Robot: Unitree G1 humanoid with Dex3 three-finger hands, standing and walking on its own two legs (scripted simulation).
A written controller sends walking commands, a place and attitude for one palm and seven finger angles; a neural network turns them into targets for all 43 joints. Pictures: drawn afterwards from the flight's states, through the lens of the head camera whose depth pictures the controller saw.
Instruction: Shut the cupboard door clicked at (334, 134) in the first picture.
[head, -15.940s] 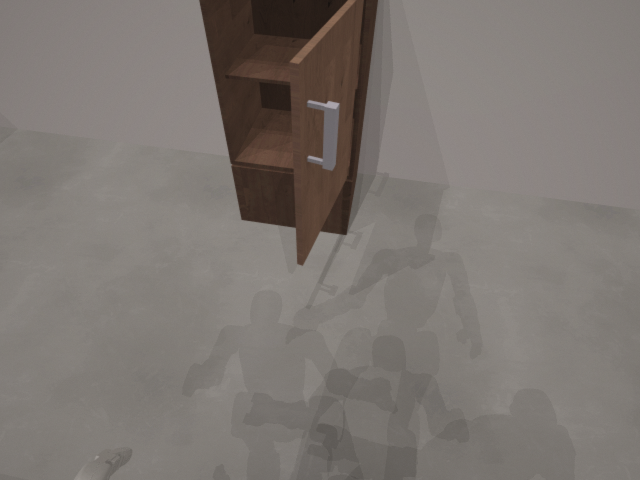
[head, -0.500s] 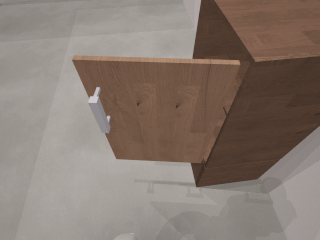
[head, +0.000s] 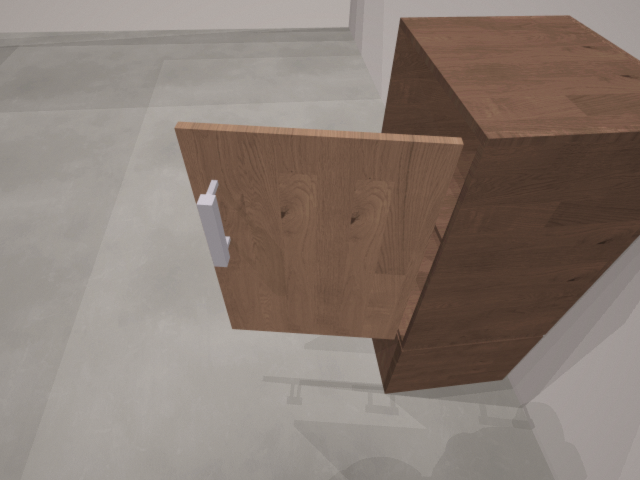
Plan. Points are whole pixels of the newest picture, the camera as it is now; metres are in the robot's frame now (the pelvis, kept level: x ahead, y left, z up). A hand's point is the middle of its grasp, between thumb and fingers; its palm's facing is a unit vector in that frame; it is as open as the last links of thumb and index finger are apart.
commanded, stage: come to a stop and stand still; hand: left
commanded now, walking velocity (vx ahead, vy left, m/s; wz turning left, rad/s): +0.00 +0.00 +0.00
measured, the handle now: (217, 224) +0.51 +0.21 -0.01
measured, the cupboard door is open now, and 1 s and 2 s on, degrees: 80 80 80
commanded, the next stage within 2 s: look again from close up in 0.10 s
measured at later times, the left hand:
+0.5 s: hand out of the picture +0.04 +0.19 -0.17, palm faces +0.01 -0.97 -0.23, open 7.4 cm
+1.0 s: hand (180, 379) +0.23 +0.19 +0.00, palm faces +0.23 -0.97 -0.10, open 7.1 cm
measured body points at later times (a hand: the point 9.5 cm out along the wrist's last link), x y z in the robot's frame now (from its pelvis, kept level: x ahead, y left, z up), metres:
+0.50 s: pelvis +0.03 +0.01 +0.00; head +0.04 +0.00 +0.45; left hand +0.04 +0.24 -0.15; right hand +0.02 -0.20 -0.17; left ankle +0.06 +0.11 -0.74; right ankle -0.02 -0.12 -0.73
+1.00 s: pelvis +0.03 +0.00 -0.02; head +0.03 -0.01 +0.43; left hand +0.22 +0.24 +0.01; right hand +0.17 -0.24 -0.12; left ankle +0.07 +0.11 -0.74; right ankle -0.01 -0.12 -0.74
